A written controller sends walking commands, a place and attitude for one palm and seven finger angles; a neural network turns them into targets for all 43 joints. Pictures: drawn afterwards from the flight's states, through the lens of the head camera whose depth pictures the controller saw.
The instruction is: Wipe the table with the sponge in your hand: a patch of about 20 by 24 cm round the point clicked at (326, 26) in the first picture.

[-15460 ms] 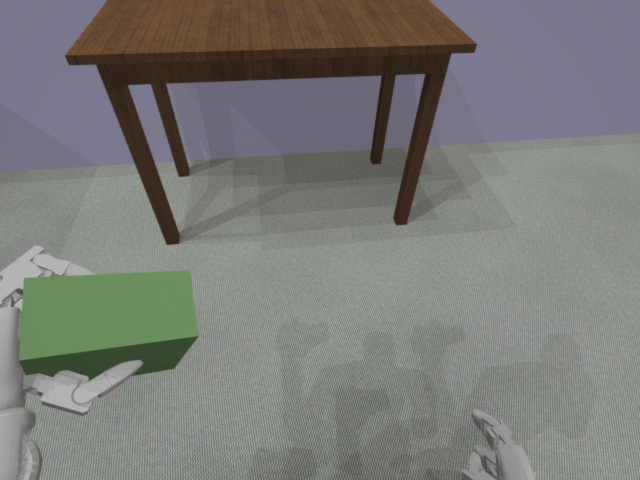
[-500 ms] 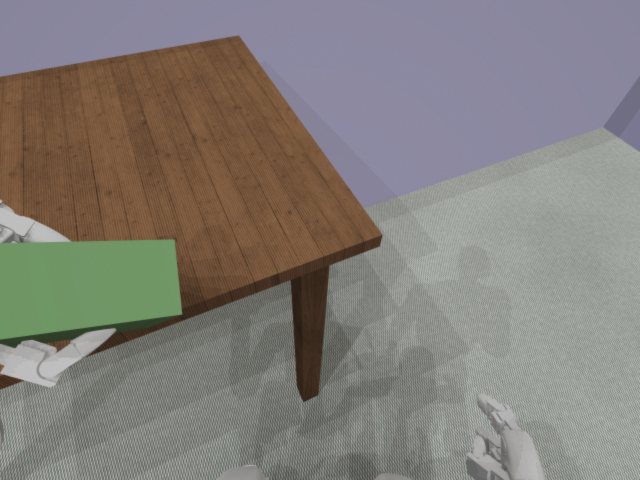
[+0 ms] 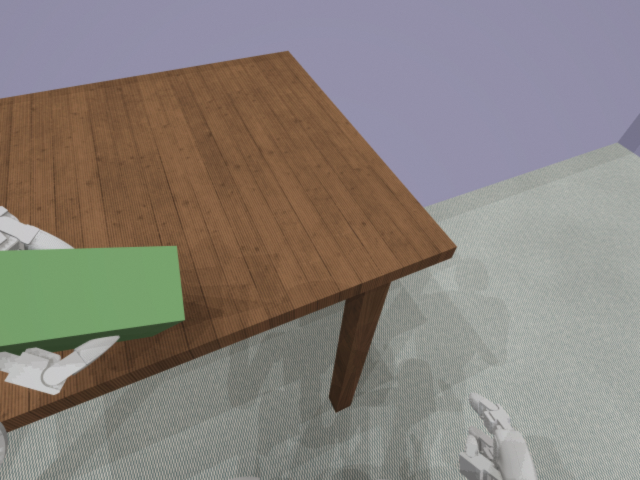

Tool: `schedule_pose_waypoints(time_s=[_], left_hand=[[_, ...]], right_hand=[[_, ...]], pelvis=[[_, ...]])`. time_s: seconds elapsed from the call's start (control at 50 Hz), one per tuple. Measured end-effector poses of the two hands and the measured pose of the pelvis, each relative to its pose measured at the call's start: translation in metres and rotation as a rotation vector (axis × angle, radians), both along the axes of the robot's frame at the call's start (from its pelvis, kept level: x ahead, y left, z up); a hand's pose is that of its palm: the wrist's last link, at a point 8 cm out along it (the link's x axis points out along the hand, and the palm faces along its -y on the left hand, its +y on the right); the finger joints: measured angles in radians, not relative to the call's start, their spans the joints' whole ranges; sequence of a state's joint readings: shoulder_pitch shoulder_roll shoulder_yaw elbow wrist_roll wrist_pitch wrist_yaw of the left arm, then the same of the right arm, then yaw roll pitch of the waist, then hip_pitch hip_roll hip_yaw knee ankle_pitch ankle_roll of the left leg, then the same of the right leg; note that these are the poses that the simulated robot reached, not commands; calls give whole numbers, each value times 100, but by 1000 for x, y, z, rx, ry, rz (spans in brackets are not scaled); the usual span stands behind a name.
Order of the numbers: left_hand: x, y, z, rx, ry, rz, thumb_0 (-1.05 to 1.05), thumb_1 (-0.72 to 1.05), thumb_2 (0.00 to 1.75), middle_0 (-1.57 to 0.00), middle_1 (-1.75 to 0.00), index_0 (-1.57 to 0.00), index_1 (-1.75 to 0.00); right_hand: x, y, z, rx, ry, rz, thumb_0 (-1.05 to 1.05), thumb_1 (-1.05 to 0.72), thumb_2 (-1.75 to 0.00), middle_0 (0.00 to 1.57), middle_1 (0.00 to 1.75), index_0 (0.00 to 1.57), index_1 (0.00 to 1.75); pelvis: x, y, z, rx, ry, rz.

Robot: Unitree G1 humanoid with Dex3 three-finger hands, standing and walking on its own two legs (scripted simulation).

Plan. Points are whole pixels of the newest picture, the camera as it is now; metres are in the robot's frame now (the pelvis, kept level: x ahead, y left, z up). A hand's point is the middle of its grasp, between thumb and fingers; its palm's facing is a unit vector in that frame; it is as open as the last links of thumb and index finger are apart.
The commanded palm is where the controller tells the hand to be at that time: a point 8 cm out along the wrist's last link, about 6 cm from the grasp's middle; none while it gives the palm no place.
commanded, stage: shuffle to correct the standing spot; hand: left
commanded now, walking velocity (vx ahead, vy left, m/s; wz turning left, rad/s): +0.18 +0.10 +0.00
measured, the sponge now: (115, 300) +0.24 +0.21 +0.16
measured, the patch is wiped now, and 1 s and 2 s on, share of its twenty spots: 0.00 0.00 0.00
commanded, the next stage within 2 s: come to a stop and stand still in 0.18 s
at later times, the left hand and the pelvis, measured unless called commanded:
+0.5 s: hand out of the picture +0.24 +0.32 +0.20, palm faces +0.41 -0.83 -0.37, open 10.1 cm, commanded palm +0.18 +0.36 +0.19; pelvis +0.02 +0.08 +0.01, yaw +0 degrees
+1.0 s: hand (26, 258) +0.28 +0.30 +0.17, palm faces +0.29 -0.87 -0.39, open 10.1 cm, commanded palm +0.22 +0.34 +0.19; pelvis +0.05 +0.07 +0.02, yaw -3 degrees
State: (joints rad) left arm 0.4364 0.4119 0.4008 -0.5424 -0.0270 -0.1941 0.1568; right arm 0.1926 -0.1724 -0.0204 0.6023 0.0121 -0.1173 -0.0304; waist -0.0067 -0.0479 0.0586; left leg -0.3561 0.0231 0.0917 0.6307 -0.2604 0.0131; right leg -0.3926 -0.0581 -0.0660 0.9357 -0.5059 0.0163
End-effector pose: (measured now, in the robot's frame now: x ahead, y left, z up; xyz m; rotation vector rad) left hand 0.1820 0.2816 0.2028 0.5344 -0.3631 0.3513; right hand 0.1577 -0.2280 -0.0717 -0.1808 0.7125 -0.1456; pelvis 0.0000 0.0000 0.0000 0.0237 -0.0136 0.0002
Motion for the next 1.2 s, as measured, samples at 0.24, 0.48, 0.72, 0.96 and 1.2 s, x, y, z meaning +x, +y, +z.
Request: schedule_pose_waypoints(time_s=[0.24,0.48,0.72,0.96,1.2], left_hand=[[-7,42,-4,-74,47,82,-1,-51,103,-75,-135,-74,-134],[22,82,2,-61,-18,-9,-1,-51,103,-75,-135,-74,-134],[29,91,18,53,14,59,-1,-51,103,-75,-134,-74,-134],[53,57,-20,-108,137,-86,-1,-51,103,-75,-135,-74,-135],[85,90,-6,-87,60,-53,-1,-51,103,-75,-135,-74,-135]], right_hand=[[-3,44,-5,18,95,69,2,-90,-90,21,30,20,30],[18,87,14,-25,15,19,2,-90,-90,20,30,20,30],[29,90,6,21,7,124,1,-90,-90,21,30,20,30],[20,48,19,-66,28,-10,2,-90,-90,21,30,20,30],[65,79,31,-58,-14,9,2,-90,-90,20,30,20,30]], pelvis=[[11,36,14,2,4,0],[20,76,11,-19,-13,2],[21,62,14,-35,4,-4],[44,71,19,-31,15,-50],[68,91,20,-39,19,-52]])
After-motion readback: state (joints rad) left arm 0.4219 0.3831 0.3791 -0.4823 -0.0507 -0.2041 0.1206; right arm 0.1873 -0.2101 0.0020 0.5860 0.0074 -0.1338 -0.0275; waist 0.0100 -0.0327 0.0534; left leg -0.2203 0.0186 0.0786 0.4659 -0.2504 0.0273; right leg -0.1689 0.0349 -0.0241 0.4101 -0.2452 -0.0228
